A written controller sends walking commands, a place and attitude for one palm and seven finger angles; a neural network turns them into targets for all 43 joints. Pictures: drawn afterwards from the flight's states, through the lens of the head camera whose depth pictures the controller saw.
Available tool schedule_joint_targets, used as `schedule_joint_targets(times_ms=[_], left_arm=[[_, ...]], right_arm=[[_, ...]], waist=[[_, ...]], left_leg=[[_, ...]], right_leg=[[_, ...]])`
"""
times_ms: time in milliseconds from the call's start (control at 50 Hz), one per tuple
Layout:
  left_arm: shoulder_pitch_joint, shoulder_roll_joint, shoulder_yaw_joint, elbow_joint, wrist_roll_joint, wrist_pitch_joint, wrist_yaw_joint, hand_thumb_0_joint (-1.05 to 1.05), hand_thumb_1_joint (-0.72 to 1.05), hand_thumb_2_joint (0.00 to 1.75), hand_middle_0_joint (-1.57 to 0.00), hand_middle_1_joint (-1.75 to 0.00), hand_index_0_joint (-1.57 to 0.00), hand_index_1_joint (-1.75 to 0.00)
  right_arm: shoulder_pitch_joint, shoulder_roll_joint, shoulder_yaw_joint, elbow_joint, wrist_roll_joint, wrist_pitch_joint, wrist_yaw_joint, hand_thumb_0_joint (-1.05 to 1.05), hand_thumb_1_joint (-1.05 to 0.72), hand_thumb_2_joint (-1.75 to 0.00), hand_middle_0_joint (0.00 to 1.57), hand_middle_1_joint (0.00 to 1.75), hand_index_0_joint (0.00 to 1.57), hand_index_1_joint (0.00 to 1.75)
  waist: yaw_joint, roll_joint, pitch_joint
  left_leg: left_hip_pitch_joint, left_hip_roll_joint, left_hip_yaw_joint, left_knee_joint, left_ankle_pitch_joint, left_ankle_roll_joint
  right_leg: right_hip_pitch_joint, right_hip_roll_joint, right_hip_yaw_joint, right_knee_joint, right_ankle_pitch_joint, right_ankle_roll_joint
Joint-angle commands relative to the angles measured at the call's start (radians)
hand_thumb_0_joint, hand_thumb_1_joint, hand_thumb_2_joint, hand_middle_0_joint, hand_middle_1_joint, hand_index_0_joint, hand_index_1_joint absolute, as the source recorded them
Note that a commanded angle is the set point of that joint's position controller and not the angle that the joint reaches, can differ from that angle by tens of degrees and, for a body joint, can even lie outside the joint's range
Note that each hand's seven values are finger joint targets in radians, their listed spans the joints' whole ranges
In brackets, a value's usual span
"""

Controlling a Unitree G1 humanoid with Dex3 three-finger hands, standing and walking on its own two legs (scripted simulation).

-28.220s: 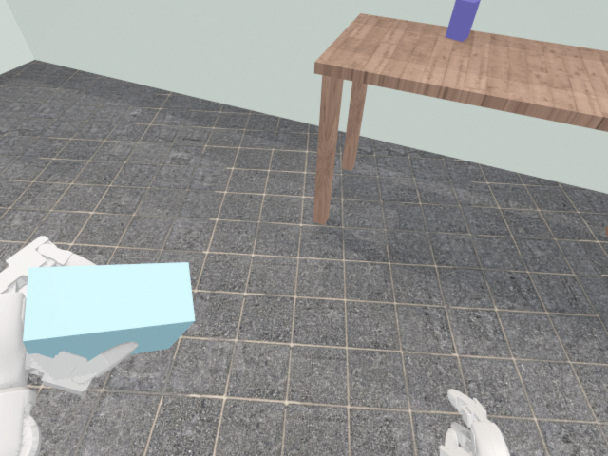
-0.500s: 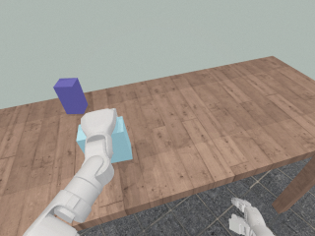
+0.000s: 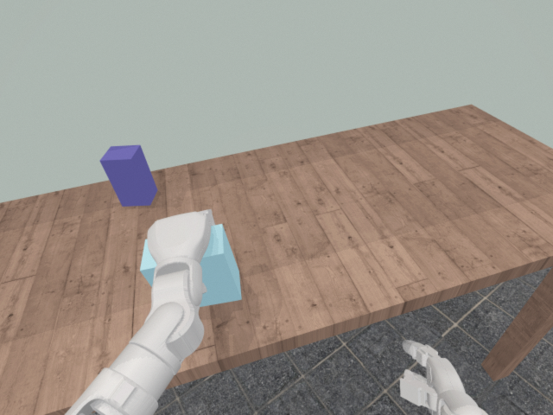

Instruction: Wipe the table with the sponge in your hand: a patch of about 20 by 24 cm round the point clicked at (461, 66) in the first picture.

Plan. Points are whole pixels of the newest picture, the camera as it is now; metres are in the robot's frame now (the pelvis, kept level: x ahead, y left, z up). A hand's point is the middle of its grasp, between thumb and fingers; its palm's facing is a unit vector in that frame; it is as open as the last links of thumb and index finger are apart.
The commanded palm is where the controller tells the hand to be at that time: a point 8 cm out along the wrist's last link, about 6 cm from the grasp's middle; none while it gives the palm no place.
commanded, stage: wipe back along the third lane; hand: left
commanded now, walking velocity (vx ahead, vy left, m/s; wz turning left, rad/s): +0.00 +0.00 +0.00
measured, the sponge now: (199, 278) +0.33 +0.18 +0.03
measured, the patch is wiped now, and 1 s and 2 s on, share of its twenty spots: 1.00 1.00 1.00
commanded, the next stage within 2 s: slide back across to the middle lane in 0.18 s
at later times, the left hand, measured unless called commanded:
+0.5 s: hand (188, 270) +0.30 +0.17 +0.09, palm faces +0.10 -0.14 -0.99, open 9.9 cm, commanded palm +0.25 +0.17 +0.13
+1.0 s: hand (146, 283) +0.27 +0.22 +0.09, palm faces +0.05 -0.11 -0.99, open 9.9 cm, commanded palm +0.23 +0.22 +0.14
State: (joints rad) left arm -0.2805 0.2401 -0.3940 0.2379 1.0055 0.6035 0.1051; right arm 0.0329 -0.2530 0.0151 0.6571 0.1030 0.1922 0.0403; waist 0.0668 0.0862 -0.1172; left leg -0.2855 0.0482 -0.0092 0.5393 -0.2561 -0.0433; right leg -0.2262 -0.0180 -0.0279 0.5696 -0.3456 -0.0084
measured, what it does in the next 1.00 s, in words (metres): stands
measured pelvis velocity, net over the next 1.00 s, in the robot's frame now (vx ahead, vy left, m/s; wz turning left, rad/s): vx -0.01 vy -0.01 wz -0.01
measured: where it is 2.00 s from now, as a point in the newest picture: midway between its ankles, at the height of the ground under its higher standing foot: outside the picture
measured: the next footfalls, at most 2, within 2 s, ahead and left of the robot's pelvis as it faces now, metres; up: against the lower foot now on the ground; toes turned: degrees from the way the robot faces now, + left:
none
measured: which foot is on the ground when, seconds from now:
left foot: down 0.00-1.00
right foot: down 0.00-1.00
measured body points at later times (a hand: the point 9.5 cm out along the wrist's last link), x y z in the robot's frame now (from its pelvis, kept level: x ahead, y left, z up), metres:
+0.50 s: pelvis +0.00 -0.01 +0.00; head -0.05 -0.05 +0.44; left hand +0.29 +0.17 +0.15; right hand +0.23 -0.21 -0.08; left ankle +0.02 +0.15 -0.73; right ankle -0.03 -0.11 -0.73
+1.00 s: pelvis -0.01 -0.01 +0.00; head -0.04 -0.06 +0.45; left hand +0.26 +0.23 +0.15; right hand +0.24 -0.23 -0.07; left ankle +0.02 +0.15 -0.73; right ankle -0.03 -0.11 -0.73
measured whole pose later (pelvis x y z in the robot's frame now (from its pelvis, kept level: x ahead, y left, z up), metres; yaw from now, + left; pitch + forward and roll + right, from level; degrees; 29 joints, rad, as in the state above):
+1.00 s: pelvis -0.01 -0.01 +0.00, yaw -1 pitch -2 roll +1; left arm -0.04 0.38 -0.21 -0.02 0.96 0.53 0.00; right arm 0.02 -0.27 0.03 0.65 0.08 0.11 -0.02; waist 0.08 0.09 -0.07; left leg -0.23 0.06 -0.01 0.52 -0.24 -0.04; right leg -0.18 0.00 -0.02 0.56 -0.34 -0.02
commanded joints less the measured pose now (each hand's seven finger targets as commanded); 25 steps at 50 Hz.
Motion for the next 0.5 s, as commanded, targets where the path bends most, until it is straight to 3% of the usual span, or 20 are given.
schedule_joint_targets(times_ms=[0, 20, 60, 80, 100, 140, 160, 180, 220, 260, 280, 320, 340, 360, 380, 400, 460, 480], left_arm=[[-0.135, -0.001, 0.023, -0.098, -0.051, 0.014, -0.024, 0.00, 0.10, 1.30, -1.20, -1.60, -1.20, -1.60], [-0.119, -0.017, 0.006, -0.104, -0.049, 0.018, -0.026, 0.00, 0.10, 1.30, -1.20, -1.60, -1.20, -1.60], [-0.091, 0.018, 0.039, -0.117, -0.039, 0.024, -0.025, 0.00, 0.10, 1.30, -1.20, -1.60, -1.20, -1.60], [-0.079, -0.023, -0.004, -0.142, -0.043, 0.023, -0.028, 0.00, 0.10, 1.30, -1.20, -1.60, -1.20, -1.60], [-0.052, -0.013, 0.004, -0.148, -0.047, 0.023, -0.031, 0.00, 0.10, 1.30, -1.20, -1.60, -1.20, -1.60], [-0.050, 0.003, 0.010, -0.170, -0.046, 0.027, -0.036, 0.00, 0.10, 1.30, -1.20, -1.60, -1.20, -1.60], [-0.019, 0.039, 0.051, -0.175, -0.042, 0.029, -0.034, 0.00, 0.10, 1.30, -1.20, -1.60, -1.20, -1.60], [-0.015, -0.014, -0.007, -0.190, -0.040, 0.032, -0.038, 0.00, 0.10, 1.30, -1.20, -1.60, -1.20, -1.60], [-0.048, -0.018, -0.019, -0.194, -0.036, 0.031, -0.040, 0.00, 0.10, 1.30, -1.20, -1.60, -1.20, -1.60], [-0.071, 0.042, 0.041, -0.175, -0.030, 0.032, -0.034, 0.00, 0.10, 1.30, -1.20, -1.60, -1.20, -1.60], [-0.094, 0.008, 0.008, -0.191, -0.033, 0.029, -0.035, 0.00, 0.10, 1.30, -1.20, -1.60, -1.20, -1.60], [-0.073, 0.056, 0.059, -0.197, -0.029, 0.025, -0.029, 0.00, 0.10, 1.30, -1.20, -1.60, -1.20, -1.60], [-0.062, 0.051, 0.052, -0.232, -0.031, 0.022, -0.030, 0.00, 0.10, 1.30, -1.20, -1.60, -1.20, -1.60], [-0.029, 0.112, 0.120, -0.251, -0.030, 0.018, -0.024, 0.00, 0.10, 1.30, -1.20, -1.60, -1.20, -1.60], [-0.012, 0.068, 0.074, -0.271, -0.030, 0.018, -0.028, 0.00, 0.10, 1.30, -1.20, -1.60, -1.20, -1.60], [-0.016, 0.063, 0.065, -0.286, -0.035, 0.014, -0.032, 0.00, 0.10, 1.30, -1.20, -1.60, -1.20, -1.60], [0.007, 0.167, 0.163, -0.300, -0.025, 0.005, -0.036, 0.00, 0.10, 1.30, -1.20, -1.60, -1.20, -1.60], [-0.011, 0.124, 0.120, -0.332, -0.026, 0.001, -0.040, 0.00, 0.10, 1.30, -1.20, -1.60, -1.20, -1.60]], right_arm=[[-0.272, -0.083, -0.025, -0.179, 0.004, -0.057, 0.001, 0.00, -0.90, -0.90, 0.20, 0.30, 0.20, 0.30], [-0.275, -0.082, -0.025, -0.183, 0.004, -0.058, 0.003, 0.00, -0.90, -0.90, 0.20, 0.30, 0.20, 0.30], [-0.279, -0.088, -0.028, -0.180, 0.000, -0.057, 0.008, 0.00, -0.90, -0.90, 0.20, 0.30, 0.20, 0.30], [-0.285, -0.079, -0.025, -0.193, 0.003, -0.058, 0.011, 0.00, -0.90, -0.90, 0.20, 0.30, 0.20, 0.30], [-0.288, -0.077, -0.027, -0.192, 0.002, -0.059, 0.013, 0.00, -0.90, -0.90, 0.20, 0.30, 0.20, 0.30], [-0.295, -0.080, -0.023, -0.191, 0.002, -0.056, 0.013, 0.00, -0.90, -0.90, 0.20, 0.30, 0.20, 0.30], [-0.294, -0.085, -0.027, -0.188, 0.000, -0.056, 0.013, 0.00, -0.90, -0.90, 0.20, 0.30, 0.20, 0.30], [-0.304, -0.076, -0.022, -0.199, 0.003, -0.057, 0.015, 0.00, -0.90, -0.90, 0.20, 0.30, 0.20, 0.30], [-0.298, -0.077, -0.023, -0.192, 0.004, -0.058, 0.016, 0.00, -0.90, -0.90, 0.20, 0.30, 0.20, 0.30], [-0.296, -0.086, -0.025, -0.179, 0.000, -0.058, 0.010, 0.00, -0.90, -0.90, 0.20, 0.30, 0.20, 0.30], [-0.296, -0.078, -0.022, -0.188, 0.002, -0.063, 0.006, 0.00, -0.90, -0.90, 0.20, 0.30, 0.20, 0.30], [-0.298, -0.078, -0.024, -0.182, -0.001, -0.068, 0.004, 0.00, -0.90, -0.90, 0.20, 0.30, 0.20, 0.30], [-0.306, -0.076, -0.022, -0.190, -0.001, -0.071, 0.005, 0.00, -0.90, -0.90, 0.20, 0.30, 0.20, 0.30], [-0.302, -0.082, -0.028, -0.188, -0.007, -0.073, 0.005, 0.00, -0.90, -0.90, 0.20, 0.30, 0.20, 0.30], [-0.311, -0.074, -0.021, -0.200, -0.005, -0.075, 0.004, 0.00, -0.90, -0.90, 0.20, 0.30, 0.20, 0.30], [-0.306, -0.071, -0.020, -0.198, -0.005, -0.076, 0.005, 0.00, -0.90, -0.90, 0.20, 0.30, 0.20, 0.30], [-0.301, -0.085, -0.022, -0.187, -0.012, -0.078, -0.006, 0.00, -0.90, -0.90, 0.20, 0.30, 0.20, 0.30], [-0.304, -0.076, -0.016, -0.200, -0.010, -0.080, -0.009, 0.00, -0.90, -0.90, 0.20, 0.30, 0.20, 0.30]], waist=[[0.007, -0.186, -0.072], [0.010, -0.184, -0.069], [0.019, -0.174, -0.084], [0.016, -0.167, -0.099], [0.017, -0.190, -0.083], [0.017, -0.178, -0.084], [0.025, -0.191, -0.081], [0.019, -0.176, -0.076], [0.012, -0.169, -0.063], [0.016, -0.168, -0.046], [0.013, -0.166, -0.073], [0.027, -0.169, -0.093], [0.031, -0.156, -0.113], [0.043, -0.171, -0.130], [0.037, -0.154, -0.128], [0.030, -0.165, -0.118], [0.038, -0.169, -0.075], [0.030, -0.152, -0.079]], left_leg=[[0.083, -0.061, 0.049, -0.042, 0.162, 0.068], [0.085, -0.063, 0.049, -0.041, 0.167, 0.069], [0.088, -0.062, 0.045, -0.040, 0.174, 0.068], [0.094, -0.065, 0.050, -0.035, 0.184, 0.071], [0.093, -0.065, 0.052, -0.031, 0.188, 0.071], [0.093, -0.065, 0.055, -0.033, 0.184, 0.070], [0.089, -0.062, 0.047, -0.035, 0.183, 0.068], [0.093, -0.065, 0.055, -0.035, 0.179, 0.071], [0.094, -0.063, 0.049, -0.034, 0.171, 0.070], [0.085, -0.060, 0.044, -0.041, 0.139, 0.066], [0.092, -0.064, 0.051, -0.039, 0.142, 0.071], [0.097, -0.066, 0.048, -0.036, 0.163, 0.070], [0.106, -0.069, 0.050, -0.036, 0.182, 0.071], [0.108, -0.067, 0.045, -0.034, 0.196, 0.071], [0.112, -0.069, 0.052, -0.031, 0.208, 0.072], [0.114, -0.068, 0.051, -0.029, 0.214, 0.074], [0.112, -0.064, 0.042, -0.036, 0.196, 0.071], [0.112, -0.063, 0.047, -0.042, 0.195, 0.073]], right_leg=[[-0.021, 0.045, -0.027, -0.111, 0.264, -0.037], [-0.019, 0.045, -0.026, -0.110, 0.270, -0.038], [-0.010, 0.048, -0.019, -0.108, 0.276, -0.043], [0.000, 0.046, -0.023, -0.098, 0.296, -0.040], [0.001, 0.045, -0.023, -0.103, 0.305, -0.038], [0.004, 0.043, -0.016, -0.103, 0.304, -0.037], [0.006, 0.047, -0.009, -0.107, 0.291, -0.039], [-0.001, 0.045, -0.016, -0.105, 0.281, -0.036], [-0.019, 0.048, -0.018, -0.102, 0.269, -0.039], [-0.035, 0.051, -0.003, -0.116, 0.219, -0.043], [-0.025, 0.048, -0.011, -0.108, 0.225, -0.039], [-0.005, 0.047, -0.006, -0.101, 0.256, -0.041], [0.012, 0.045, -0.008, -0.095, 0.284, -0.041], [0.032, 0.048, 0.001, -0.096, 0.302, -0.044], [0.032, 0.045, -0.006, -0.090, 0.315, -0.040], [0.028, 0.046, -0.007, -0.092, 0.335, -0.038], [0.014, 0.050, 0.021, -0.119, 0.293, -0.041], [0.015, 0.046, 0.005, -0.109, 0.286, -0.038]])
